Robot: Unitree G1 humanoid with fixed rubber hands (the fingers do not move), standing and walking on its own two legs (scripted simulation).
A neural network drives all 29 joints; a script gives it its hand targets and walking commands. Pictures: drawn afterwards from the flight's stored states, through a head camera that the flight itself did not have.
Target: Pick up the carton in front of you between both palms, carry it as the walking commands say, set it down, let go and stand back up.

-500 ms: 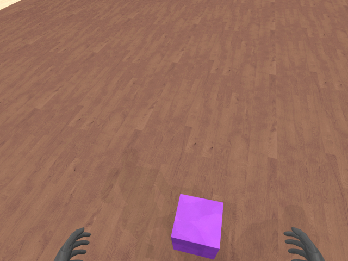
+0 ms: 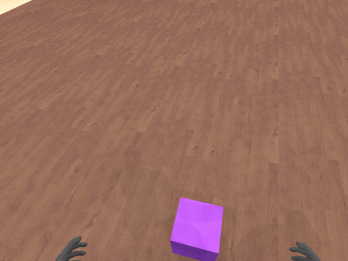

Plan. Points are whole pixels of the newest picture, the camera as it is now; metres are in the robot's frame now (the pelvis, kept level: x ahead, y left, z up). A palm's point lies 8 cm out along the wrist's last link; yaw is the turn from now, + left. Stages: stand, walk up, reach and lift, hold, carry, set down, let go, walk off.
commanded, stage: stand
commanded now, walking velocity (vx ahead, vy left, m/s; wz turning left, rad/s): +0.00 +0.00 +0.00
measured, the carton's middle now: (196, 231) +0.37 -0.05 -0.65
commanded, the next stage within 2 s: none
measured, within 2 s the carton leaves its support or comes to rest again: neither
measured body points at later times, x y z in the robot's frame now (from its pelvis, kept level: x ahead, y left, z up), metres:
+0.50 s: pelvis -0.02 +0.00 +0.00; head -0.02 -0.01 +0.45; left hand +0.09 +0.31 -0.10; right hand +0.09 -0.30 -0.11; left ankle -0.05 +0.14 -0.74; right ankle -0.01 -0.11 -0.74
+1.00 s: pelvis -0.02 +0.00 +0.01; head -0.02 +0.00 +0.46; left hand +0.08 +0.32 -0.10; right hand +0.07 -0.31 -0.11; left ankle -0.05 +0.14 -0.74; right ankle -0.01 -0.11 -0.74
